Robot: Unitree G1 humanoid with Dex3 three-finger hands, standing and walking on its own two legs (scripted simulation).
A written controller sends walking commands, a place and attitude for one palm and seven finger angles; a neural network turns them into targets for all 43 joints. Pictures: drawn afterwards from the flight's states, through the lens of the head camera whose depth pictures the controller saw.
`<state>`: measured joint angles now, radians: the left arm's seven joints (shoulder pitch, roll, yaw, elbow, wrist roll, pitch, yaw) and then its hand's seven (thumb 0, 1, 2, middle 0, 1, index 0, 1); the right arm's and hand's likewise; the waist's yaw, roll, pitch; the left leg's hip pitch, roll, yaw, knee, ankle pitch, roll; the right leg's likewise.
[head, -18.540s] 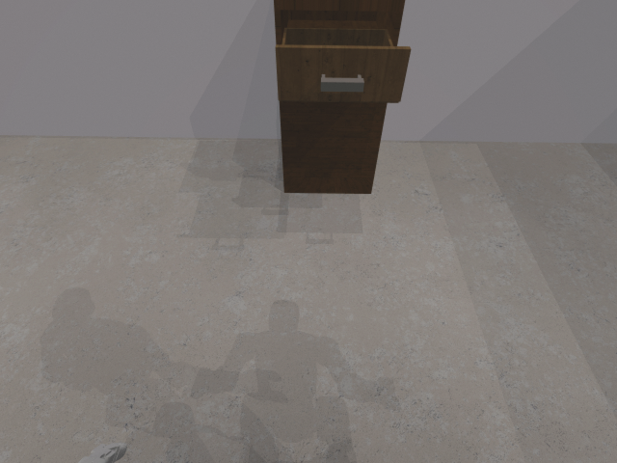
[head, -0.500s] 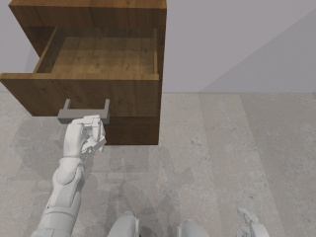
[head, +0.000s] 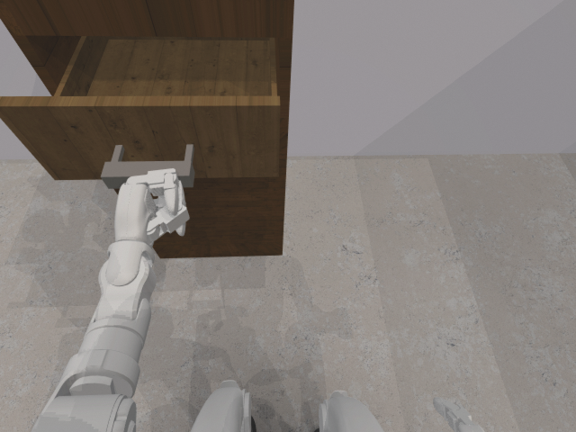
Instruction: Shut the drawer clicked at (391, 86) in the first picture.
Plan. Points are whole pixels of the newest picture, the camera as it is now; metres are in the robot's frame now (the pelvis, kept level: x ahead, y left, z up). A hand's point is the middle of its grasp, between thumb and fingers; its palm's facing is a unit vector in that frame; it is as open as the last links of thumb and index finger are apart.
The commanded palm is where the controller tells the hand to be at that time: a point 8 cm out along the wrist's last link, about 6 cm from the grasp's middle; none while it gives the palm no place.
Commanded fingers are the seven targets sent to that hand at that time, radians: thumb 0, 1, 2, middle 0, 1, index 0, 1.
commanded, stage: push the drawer shut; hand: left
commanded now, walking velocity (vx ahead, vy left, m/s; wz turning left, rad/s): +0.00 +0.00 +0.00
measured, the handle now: (152, 162) +0.49 +0.20 +0.05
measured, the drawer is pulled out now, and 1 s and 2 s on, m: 0.15 0.04 0.00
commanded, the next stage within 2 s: pull the fist back off the drawer in 1.66 s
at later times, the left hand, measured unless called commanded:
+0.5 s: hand (185, 171) +0.48 +0.15 +0.04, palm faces +0.03 -1.00 -0.04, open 3.1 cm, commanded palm +0.46 +0.21 +0.05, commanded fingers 0.00 0.90 0.90 -1.40 -1.60 -1.40 -1.60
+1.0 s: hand (188, 144) +0.53 +0.16 +0.05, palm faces +0.04 -1.00 -0.04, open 3.2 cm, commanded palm +0.52 +0.20 +0.05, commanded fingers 0.00 0.90 0.90 -1.40 -1.60 -1.40 -1.60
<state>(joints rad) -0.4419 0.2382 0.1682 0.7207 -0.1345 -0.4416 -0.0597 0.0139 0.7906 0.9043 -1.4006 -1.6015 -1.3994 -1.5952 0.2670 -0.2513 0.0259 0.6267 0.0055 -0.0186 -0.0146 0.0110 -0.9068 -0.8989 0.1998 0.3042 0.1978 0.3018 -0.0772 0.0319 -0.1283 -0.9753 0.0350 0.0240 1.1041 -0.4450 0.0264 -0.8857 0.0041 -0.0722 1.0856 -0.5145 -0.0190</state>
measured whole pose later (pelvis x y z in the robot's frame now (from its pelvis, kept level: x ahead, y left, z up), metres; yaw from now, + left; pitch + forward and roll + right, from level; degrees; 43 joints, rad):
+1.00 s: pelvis +0.00 +0.00 -0.02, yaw -2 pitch +25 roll -4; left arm -0.93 0.46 0.38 1.20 -0.03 -0.46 -0.10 0.02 0.75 0.89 -1.40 -1.60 -1.40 -1.60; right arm 0.36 -0.26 0.05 0.64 -0.03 0.06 0.01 0.01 -0.91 -0.90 0.20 0.30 0.20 0.30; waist -0.20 0.04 -0.12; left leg -1.14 0.06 0.01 1.18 -0.47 0.03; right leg -1.04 0.03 -0.08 1.13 -0.51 -0.02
